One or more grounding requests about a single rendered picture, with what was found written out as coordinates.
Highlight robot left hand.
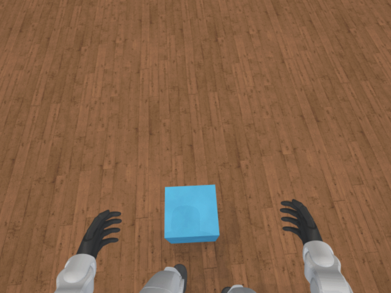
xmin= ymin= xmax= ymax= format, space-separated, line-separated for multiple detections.
xmin=76 ymin=210 xmax=122 ymax=259

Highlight left robot forearm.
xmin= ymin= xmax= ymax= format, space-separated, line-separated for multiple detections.
xmin=54 ymin=254 xmax=97 ymax=293

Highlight carton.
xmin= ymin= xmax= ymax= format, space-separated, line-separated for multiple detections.
xmin=164 ymin=184 xmax=219 ymax=244

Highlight right robot forearm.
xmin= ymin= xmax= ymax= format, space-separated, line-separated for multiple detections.
xmin=302 ymin=241 xmax=353 ymax=293

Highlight robot right hand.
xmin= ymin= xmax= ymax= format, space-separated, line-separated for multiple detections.
xmin=280 ymin=199 xmax=323 ymax=245

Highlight robot left thigh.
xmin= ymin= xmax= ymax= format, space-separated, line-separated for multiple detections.
xmin=140 ymin=270 xmax=184 ymax=293

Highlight left robot shin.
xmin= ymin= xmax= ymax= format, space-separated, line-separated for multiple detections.
xmin=164 ymin=267 xmax=181 ymax=276

